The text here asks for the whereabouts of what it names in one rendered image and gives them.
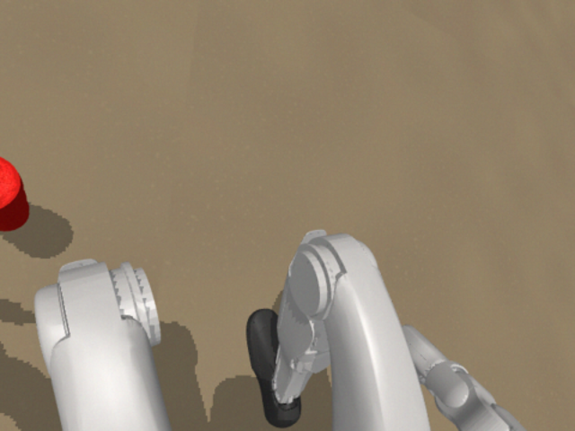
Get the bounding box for right robot arm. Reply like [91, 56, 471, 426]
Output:
[425, 361, 527, 431]

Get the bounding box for right robot hand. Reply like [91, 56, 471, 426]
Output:
[402, 325, 450, 385]

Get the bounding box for cup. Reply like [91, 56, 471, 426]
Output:
[0, 157, 30, 232]

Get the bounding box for right robot foot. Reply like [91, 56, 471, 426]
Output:
[246, 309, 301, 428]

